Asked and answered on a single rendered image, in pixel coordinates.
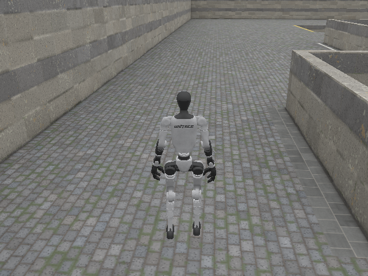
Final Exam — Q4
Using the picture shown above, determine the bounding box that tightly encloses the left robot hand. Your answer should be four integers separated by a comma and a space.
151, 165, 164, 180

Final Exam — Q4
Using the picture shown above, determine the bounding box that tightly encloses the right robot hand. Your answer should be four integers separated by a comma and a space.
203, 166, 216, 183

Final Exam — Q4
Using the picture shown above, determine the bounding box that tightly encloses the robot left upper arm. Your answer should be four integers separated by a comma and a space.
158, 116, 172, 148

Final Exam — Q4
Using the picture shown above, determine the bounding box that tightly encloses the right robot shin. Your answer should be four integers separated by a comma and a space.
193, 190, 201, 228

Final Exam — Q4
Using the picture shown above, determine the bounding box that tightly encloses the humanoid robot torso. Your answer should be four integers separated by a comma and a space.
170, 114, 197, 173

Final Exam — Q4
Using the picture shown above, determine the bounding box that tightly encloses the robot right upper arm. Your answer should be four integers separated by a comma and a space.
196, 116, 210, 148

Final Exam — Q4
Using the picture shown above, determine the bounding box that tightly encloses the left robot forearm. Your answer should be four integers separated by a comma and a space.
152, 139, 164, 167

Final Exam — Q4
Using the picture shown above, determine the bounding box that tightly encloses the right robot forearm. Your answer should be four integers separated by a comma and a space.
204, 140, 215, 168

